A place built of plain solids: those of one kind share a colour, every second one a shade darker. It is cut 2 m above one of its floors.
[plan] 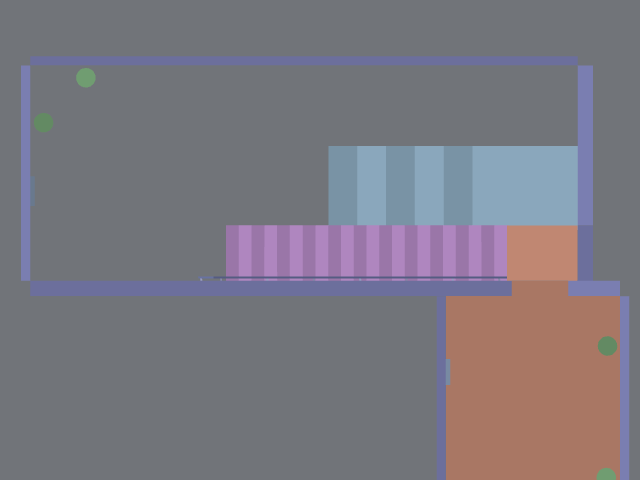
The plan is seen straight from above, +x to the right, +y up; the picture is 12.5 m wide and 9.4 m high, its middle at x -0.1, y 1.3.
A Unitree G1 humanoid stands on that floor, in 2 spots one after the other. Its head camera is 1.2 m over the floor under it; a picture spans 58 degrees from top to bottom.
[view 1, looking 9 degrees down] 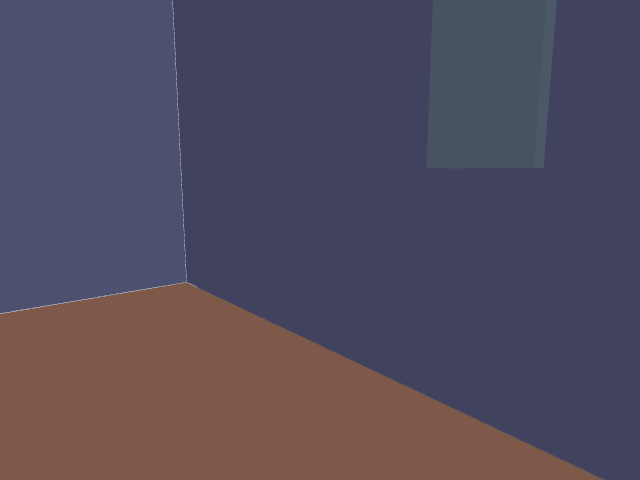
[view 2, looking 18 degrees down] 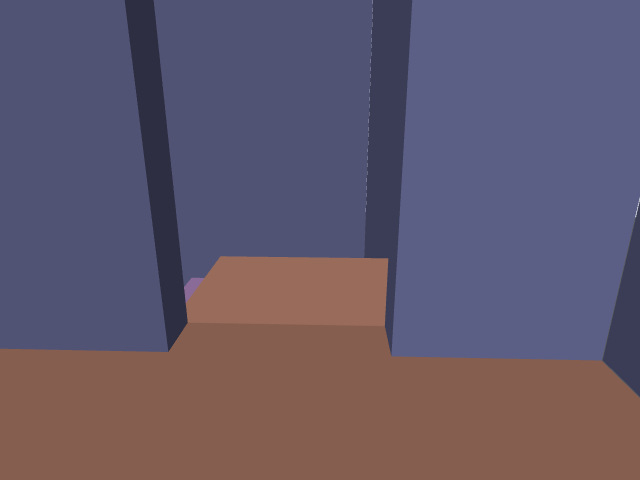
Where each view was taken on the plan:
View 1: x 4.21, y -0.25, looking -130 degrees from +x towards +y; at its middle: wall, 2.91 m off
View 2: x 4.48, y -1.65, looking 92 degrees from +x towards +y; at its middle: wall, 6.71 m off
